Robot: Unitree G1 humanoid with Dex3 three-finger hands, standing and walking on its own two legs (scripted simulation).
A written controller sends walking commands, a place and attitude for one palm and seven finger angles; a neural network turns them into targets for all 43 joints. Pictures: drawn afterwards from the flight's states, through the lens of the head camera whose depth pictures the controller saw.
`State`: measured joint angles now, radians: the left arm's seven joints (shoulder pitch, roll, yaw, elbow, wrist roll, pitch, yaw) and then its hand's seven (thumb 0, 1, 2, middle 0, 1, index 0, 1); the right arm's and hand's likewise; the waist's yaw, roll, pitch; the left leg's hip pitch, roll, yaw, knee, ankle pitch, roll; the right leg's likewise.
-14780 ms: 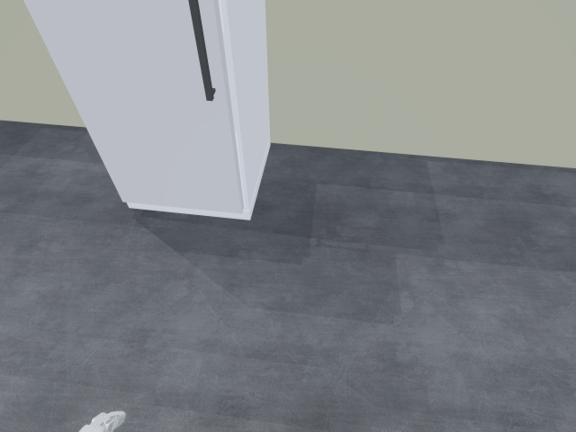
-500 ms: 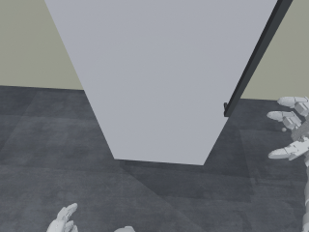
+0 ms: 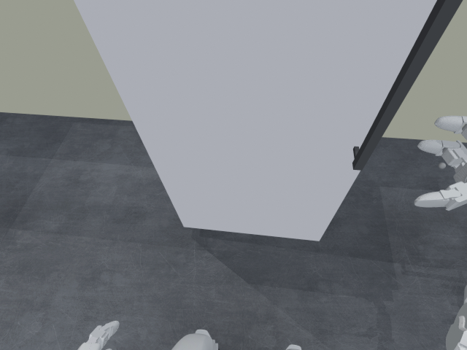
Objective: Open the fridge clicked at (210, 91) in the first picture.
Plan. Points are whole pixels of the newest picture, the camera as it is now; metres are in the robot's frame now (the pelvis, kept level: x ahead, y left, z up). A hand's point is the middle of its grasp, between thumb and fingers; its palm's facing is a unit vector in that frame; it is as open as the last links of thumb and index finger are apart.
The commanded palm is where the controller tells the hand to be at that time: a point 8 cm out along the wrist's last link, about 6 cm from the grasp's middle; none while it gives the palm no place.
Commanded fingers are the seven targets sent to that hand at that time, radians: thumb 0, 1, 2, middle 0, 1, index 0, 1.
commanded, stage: move the hooked fingers beside the handle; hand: right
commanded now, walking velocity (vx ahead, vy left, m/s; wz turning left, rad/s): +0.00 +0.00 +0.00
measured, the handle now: (393, 90) +0.53 -0.20 +0.14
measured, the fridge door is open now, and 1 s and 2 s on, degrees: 0 0 0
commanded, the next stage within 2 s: feel for the door with the fingertips in 1.14 s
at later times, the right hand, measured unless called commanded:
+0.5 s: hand (426, 136) +0.48 -0.27 +0.09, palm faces +0.01 +1.00 -0.02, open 13.9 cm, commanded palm +0.45 -0.31 +0.09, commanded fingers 0.00 0.50 -0.30 0.30 1.20 0.30 1.20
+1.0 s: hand (434, 149) +0.45 -0.28 +0.09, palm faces +0.00 +1.00 +0.02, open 13.9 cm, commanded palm +0.43 -0.32 +0.08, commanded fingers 0.00 0.50 -0.30 0.30 1.20 0.30 1.20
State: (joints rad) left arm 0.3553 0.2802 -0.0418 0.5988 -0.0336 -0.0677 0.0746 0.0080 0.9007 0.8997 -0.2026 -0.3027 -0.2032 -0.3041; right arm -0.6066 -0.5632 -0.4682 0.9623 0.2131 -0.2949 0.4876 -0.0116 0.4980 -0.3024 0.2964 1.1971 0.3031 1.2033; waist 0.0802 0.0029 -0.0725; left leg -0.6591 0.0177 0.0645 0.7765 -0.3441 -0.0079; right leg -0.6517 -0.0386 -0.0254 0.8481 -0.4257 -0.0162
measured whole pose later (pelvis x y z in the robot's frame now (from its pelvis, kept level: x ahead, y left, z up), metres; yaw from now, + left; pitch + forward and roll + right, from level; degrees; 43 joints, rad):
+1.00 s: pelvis +0.00 +0.00 -0.01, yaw +1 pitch +17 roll +3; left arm 0.36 0.28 -0.05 0.57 -0.03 0.04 0.05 0.00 0.90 0.90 -0.20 -0.30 -0.20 -0.30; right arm -0.75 -0.64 -0.48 1.11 0.18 -0.31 0.50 -0.01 0.50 -0.30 0.30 1.20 0.30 1.20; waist 0.12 0.01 -0.10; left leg -0.74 0.00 0.07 0.81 -0.35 -0.01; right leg -0.74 -0.05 -0.02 0.91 -0.45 -0.02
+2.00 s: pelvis +0.00 +0.00 -0.01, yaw +1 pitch +16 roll +3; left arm 0.38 0.27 -0.05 0.60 -0.02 0.03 0.05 0.00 0.90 0.90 -0.20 -0.30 -0.20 -0.30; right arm -0.84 -0.61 -0.44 1.16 0.16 -0.33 0.42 -0.01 0.50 -0.30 0.30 1.20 0.30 1.20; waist 0.13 0.00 -0.08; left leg -0.76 0.00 0.07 0.83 -0.35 0.00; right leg -0.76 -0.05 -0.01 0.92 -0.45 -0.01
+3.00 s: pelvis +0.00 +0.00 -0.01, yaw +1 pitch +17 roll +3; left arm 0.38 0.26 -0.04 0.59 -0.01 0.05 0.04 0.00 0.90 0.90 -0.20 -0.30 -0.20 -0.30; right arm -0.82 -0.55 -0.41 1.11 0.13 -0.34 0.33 -0.01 0.50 -0.30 0.30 1.20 0.31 1.21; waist 0.14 -0.01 -0.09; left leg -0.77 0.00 0.06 0.83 -0.36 -0.01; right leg -0.77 -0.05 -0.02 0.92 -0.46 -0.02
